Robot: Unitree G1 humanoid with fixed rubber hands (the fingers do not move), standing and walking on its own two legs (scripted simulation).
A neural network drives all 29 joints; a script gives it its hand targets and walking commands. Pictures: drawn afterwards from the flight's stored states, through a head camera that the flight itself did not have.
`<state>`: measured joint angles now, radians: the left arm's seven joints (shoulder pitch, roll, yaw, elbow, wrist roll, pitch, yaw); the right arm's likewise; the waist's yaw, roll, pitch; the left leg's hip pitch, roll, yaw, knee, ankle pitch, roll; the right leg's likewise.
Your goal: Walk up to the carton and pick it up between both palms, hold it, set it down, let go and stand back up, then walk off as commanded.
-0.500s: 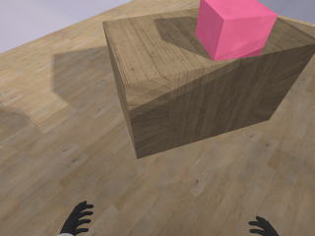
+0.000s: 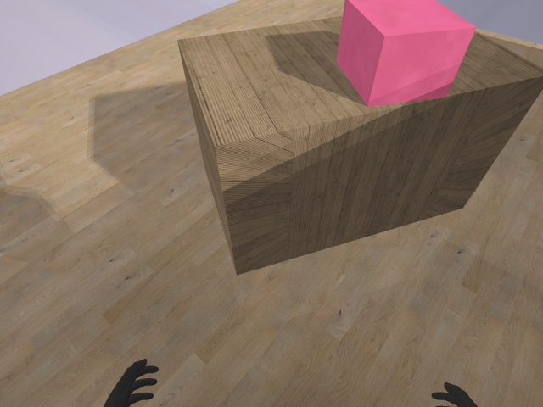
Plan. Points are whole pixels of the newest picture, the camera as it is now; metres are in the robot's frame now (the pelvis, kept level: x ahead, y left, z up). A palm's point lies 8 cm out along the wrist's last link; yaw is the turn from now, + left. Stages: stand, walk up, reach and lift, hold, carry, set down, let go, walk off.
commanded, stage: stand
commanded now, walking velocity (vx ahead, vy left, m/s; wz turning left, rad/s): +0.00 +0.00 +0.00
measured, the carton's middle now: (395, 47) +1.07 -0.34 +0.03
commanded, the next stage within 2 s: walk up in 0.82 s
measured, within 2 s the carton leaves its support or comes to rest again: neither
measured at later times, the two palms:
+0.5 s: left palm out of the picture +0.09 +0.25 -0.10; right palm out of the picture +0.07 -0.28 -0.11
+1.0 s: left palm out of the picture +0.07 +0.25 -0.10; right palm out of the picture +0.04 -0.29 -0.11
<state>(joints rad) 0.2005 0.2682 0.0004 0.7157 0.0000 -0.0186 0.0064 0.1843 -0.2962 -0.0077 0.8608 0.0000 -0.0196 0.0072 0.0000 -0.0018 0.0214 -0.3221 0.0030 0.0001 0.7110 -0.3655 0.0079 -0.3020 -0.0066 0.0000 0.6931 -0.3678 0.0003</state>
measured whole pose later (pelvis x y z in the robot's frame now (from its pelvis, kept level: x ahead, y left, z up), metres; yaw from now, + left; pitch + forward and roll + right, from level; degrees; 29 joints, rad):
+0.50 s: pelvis -0.02 -0.01 +0.00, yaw +0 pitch -2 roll +0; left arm 0.20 0.27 0.00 0.80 0.00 -0.02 0.01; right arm 0.18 -0.30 -0.01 0.95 0.00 -0.02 0.01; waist 0.00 0.00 0.02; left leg -0.32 0.00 0.00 0.68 -0.33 0.01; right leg -0.31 -0.01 0.00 0.69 -0.34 0.00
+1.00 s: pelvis -0.03 -0.01 +0.01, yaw +0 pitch -2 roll +0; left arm 0.20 0.27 0.00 0.84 0.00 -0.02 0.01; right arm 0.18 -0.30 -0.01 0.99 0.00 -0.02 0.01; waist 0.00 0.00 0.02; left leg -0.32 0.00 0.00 0.60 -0.26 0.00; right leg -0.32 -0.01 0.00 0.62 -0.28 0.00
